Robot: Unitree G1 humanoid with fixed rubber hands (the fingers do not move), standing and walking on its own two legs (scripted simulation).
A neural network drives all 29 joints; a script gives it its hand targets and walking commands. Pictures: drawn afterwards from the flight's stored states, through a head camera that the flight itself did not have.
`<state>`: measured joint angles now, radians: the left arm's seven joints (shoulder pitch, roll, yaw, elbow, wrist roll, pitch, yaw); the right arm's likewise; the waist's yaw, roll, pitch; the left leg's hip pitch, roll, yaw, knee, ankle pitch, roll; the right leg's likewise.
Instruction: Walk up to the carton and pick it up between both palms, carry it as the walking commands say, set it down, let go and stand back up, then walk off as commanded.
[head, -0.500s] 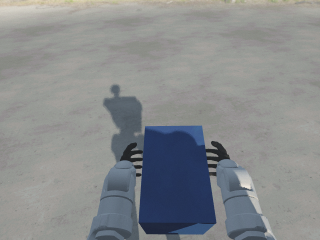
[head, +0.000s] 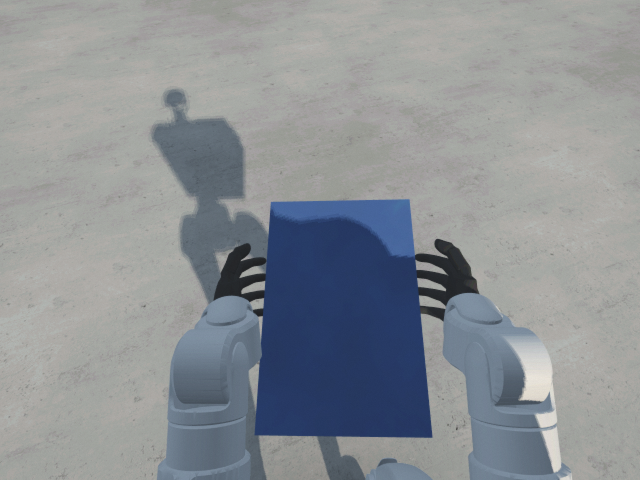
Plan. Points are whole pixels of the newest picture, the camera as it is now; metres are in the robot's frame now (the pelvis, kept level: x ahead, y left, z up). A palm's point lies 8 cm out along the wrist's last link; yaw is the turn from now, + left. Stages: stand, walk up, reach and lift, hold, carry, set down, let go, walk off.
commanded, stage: carry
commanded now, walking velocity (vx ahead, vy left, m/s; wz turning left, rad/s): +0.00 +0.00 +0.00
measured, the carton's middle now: (341, 323) +0.32 +0.00 +0.01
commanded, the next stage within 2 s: none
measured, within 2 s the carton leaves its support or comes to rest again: neither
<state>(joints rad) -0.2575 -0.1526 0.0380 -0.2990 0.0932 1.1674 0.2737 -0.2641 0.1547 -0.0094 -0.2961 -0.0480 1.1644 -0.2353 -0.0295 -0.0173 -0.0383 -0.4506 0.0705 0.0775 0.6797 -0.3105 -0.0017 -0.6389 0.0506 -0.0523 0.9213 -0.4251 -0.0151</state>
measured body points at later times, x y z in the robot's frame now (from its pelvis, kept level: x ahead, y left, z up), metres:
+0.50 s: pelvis -0.10 -0.06 +0.01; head -0.15 -0.06 +0.46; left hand +0.18 +0.07 +0.11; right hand +0.18 -0.18 +0.11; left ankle -0.10 +0.06 -0.72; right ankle +0.00 -0.14 -0.72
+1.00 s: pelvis -0.15 -0.06 +0.01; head -0.18 -0.08 +0.45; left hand +0.13 +0.07 +0.11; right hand +0.14 -0.19 +0.10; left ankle -0.10 +0.06 -0.72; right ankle -0.01 -0.14 -0.72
